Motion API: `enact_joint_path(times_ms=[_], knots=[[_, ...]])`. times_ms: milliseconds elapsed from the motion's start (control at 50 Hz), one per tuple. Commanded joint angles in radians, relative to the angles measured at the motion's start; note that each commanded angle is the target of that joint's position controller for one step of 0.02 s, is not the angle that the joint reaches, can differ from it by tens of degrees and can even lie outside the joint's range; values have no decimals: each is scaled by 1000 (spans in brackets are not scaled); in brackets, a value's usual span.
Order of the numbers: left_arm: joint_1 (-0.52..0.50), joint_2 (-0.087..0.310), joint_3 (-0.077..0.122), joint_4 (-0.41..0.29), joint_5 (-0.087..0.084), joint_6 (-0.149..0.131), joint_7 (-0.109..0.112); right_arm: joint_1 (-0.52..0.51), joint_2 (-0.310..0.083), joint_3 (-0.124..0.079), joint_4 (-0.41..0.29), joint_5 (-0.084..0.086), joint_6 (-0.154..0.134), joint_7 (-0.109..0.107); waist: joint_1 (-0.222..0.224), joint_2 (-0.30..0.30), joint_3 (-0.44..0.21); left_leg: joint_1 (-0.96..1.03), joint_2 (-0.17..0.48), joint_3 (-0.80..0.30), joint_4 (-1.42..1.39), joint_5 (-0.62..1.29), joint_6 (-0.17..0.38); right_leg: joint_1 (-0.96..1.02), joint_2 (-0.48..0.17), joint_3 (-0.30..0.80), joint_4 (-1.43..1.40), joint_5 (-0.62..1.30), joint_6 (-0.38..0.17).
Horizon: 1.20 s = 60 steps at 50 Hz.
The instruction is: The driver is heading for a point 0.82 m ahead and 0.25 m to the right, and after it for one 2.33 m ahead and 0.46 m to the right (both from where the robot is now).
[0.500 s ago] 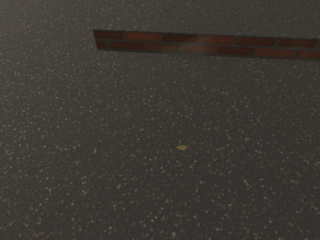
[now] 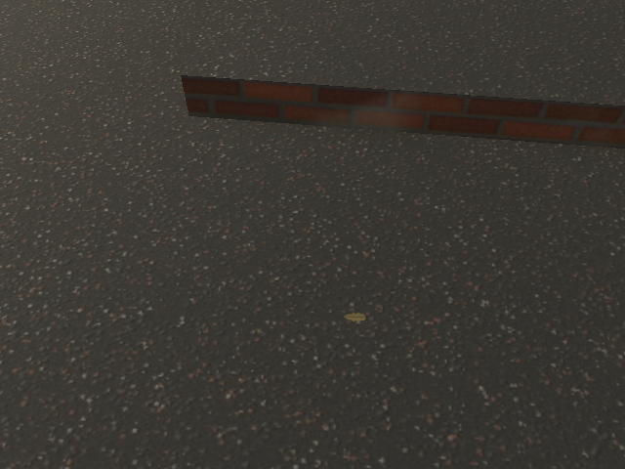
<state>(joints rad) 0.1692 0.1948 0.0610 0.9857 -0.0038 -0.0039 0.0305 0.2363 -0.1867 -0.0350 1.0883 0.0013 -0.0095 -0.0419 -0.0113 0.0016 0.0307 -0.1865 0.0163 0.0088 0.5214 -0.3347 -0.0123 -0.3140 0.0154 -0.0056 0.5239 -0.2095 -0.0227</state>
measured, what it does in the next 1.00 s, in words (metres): walks ahead: left foot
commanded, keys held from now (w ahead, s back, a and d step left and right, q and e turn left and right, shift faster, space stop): no key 0.20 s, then w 0.60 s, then w+e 0.20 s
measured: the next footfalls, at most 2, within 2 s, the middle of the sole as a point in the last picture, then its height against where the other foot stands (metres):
left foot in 0.96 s outside the picture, level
right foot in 1.52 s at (407, 378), level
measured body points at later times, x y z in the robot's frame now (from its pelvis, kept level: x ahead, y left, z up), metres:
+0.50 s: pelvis +0.06 -0.03 -0.01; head +0.07 -0.04 +0.44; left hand +0.13 +0.24 -0.14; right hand +0.03 -0.28 -0.17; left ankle -0.04 +0.12 -0.71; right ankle +0.06 -0.11 -0.73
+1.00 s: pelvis +0.30 +0.02 -0.02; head +0.34 +0.03 +0.43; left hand +0.22 +0.28 -0.16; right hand +0.52 -0.21 -0.11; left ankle +0.43 +0.12 -0.74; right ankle +0.07 -0.11 -0.69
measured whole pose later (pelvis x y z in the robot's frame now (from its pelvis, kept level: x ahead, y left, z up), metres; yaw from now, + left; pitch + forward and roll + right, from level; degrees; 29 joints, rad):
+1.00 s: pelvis +0.30 +0.02 -0.02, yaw -4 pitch +2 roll +0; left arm 0.45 0.22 0.04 1.08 -0.02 -0.07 0.01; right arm -0.06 -0.22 -0.05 0.85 0.01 -0.12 0.03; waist 0.07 -0.01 0.05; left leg -0.53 0.00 0.06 0.58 -0.09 0.06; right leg -0.05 -0.01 0.06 0.78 -0.50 -0.02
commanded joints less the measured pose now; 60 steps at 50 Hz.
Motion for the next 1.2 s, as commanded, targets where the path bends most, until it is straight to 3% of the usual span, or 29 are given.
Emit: enact_joint_path(times_ms=[20, 200, 240, 280, 320, 360, 380, 440, 460, 480, 500, 520, 560, 600, 640, 740, 860, 900, 920, 940, 960, 980, 1000, 1020, 1040, 1060, 1080, 1120, 1200], knots=[[1, 93, 15, -32, -2, -5, 4, 57, -98, -15, -13, 0, -2, -2, -1, -6, -53, -81, 24, -19, -90, 177, 32, 150, -49, 45, -36, 271, -50], [-33, 96, 12, -7, -3, 4, 6, 61, -89, -12, -2, -2, 3, -6, 1, 2, -26, -80, 18, -12, -92, 151, 29, 143, -48, 45, -37, 227, -48], [-11, 95, 15, 14, -9, 8, 6, 94, -96, -17, 15, 6, 6, -7, 0, 17, -22, -92, 7, -9, -108, -111, 53, 125, -13, 15, -25, -92, -52], [-22, 107, 19, 9, -17, -1, 7, 93, -123, -25, -3, 18, 0, -12, -4, 46, 62, -135, 43, -71, -140, -359, 108, 7, 5, 7, -5, -400, -60], [-71, 86, 15, -14, -25, -35, 0, 151, -144, -32, -2, 28, -28, -10, -32, 85, 126, -98, 135, -210, -209, -453, 169, -119, 6, -5, 72, -378, -60], [-111, 57, 9, -35, -32, -71, -18, 167, -194, -48, 2, 30, -53, -4, -32, 185, 161, -32, 291, -418, -301, -423, 245, -215, 2, -50, 218, -194, -59], [-113, 61, 9, -39, -32, -82, -25, 151, -185, -46, -6, 28, -63, 1, -22, 177, 165, -33, 314, -439, -292, -338, 252, -217, -19, -34, 226, -181, -70], [81, 76, 24, 32, -36, -92, -33, 48, -166, -41, -47, 33, -68, 17, 82, 123, 96, -159, 195, -236, -139, -91, 160, 113, 6, -51, 27, -152, -95], [215, 141, 48, 70, -31, -93, -31, -14, -155, -37, -80, 31, -74, 19, 138, 20, 51, -275, 103, -115, 76, 104, 105, 289, -61, 92, -67, -128, -125], [353, 260, 80, 100, -28, -94, -39, -23, -96, -26, -124, 32, -89, 16, 165, -287, -19, -492, -46, 54, 452, 46, 26, 486, -272, 511, -254, -188, -251], [379, 202, 51, 103, -7, -106, -53, -53, -111, -30, -142, 36, -103, 17, 156, -264, -46, -620, -59, -61, 676, -209, 38, 518, -398, 774, -349, -160, -315], [292, 142, 26, 84, -2, -115, -53, -47, -125, -37, -141, 50, -110, 26, 98, -146, 14, -691, 5, -111, 772, -159, 75, 481, -402, 676, -315, -130, -283], [183, 115, 7, 41, -4, -119, -59, -27, -111, -40, -120, 42, -108, 31, 43, -39, 36, -664, 80, -89, 712, 30, 108, 393, -317, 424, -320, 2, -212], [187, 83, -10, 44, 2, -108, -56, -30, -119, -54, -119, 28, -92, 32, 25, -74, 21, -570, 108, -60, 595, 123, 100, 332, -246, 257, -336, 185, -156], [240, 94, -13, 58, 6, -99, -41, -63, -95, -53, -131, 22, -79, 39, 30, -77, 18, -564, 96, -24, 520, 175, 74, 325, -223, 191, -354, 269, -159], [270, 150, -8, 56, 6, -91, -14, -287, -68, -34, -224, 20, -77, 50, 66, -71, 82, -537, 64, 9, 189, 357, 34, 252, -211, 118, -417, 245, -157], [330, 150, 3, 85, -17, -87, -13, -421, -99, -24, -293, 32, -93, 78, 72, -78, 131, -491, 39, 2, 18, 359, 67, 347, -266, 115, -383, 290, -155], [299, 178, 14, 73, -17, -81, -12, -369, -139, -38, -292, 30, -105, 83, 26, -101, 80, -375, 8, 13, -15, 298, 86, 383, -276, 122, -299, 476, -140], [279, 192, 19, 64, -13, -76, -12, -290, -170, -53, -276, 29, -109, 81, -20, -124, 15, -243, -26, 38, -13, 268, 101, 380, -263, 112, -203, 660, -127], [254, 181, 14, 52, -7, -70, -14, -108, -216, -78, -225, 33, -109, 73, -108, -127, -93, 0, -42, 46, -5, 271, 126, 313, -213, 81, -11, 752, -100], [233, 151, 1, 20, 6, -70, -18, 102, -286, -99, -185, 18, -108, 61, -185, -66, -255, 351, 125, -129, 37, 233, 183, 81, -153, 56, 290, 513, -65], [387, -13, -37, 14, -10, -85, -25, 182, -349, -106, -160, -5, -102, 66, -96, 229, -461, 681, 407, -623, -98, 5, 328, -273, 24, 40, 671, -234, -3], [354, 81, -15, 30, -43, -105, -28, 173, -255, -80, -164, -3, -101, 66, -120, 221, -459, 624, 406, -773, -232, -118, 319, -356, 4, 171, 827, -341, -16], [250, 144, 5, -7, -61, -110, -24, 65, -199, -63, -176, 7, -105, 63, -102, 179, -270, 471, 378, -596, -247, -103, 263, -439, -48, 142, 866, -273, -27], [189, 148, 8, -25, -54, -108, -14, -19, -162, -51, -191, 7, -110, 63, -69, 92, -175, 299, 346, -449, -273, -16, 229, -408, -105, 116, 837, -176, -35], [164, 139, 17, -31, -38, -101, -6, -73, -137, -45, -190, -4, -116, 67, -36, 56, -119, 153, 311, -346, -304, 78, 204, -351, -137, 111, 787, -111, -39], [190, 118, 23, -25, -32, -85, -5, -98, -112, -38, -182, -16, -120, 70, 4, 70, -96, 64, 272, -251, -332, 131, 186, -287, -165, 121, 752, -77, -47], [219, 70, 24, -28, -39, -55, -8, -93, -106, -40, -162, -15, -121, 68, 33, 89, -65, -13, 255, -150, -380, 159, 190, -248, -181, 115, 710, -66, -55], [101, 93, 37, -89, -27, -28, -7, -61, -159, -54, -146, -18, -122, 44, 37, 53, 10, -24, 262, -36, -430, 218, 201, -385, -187, 136, 595, 70, -35]])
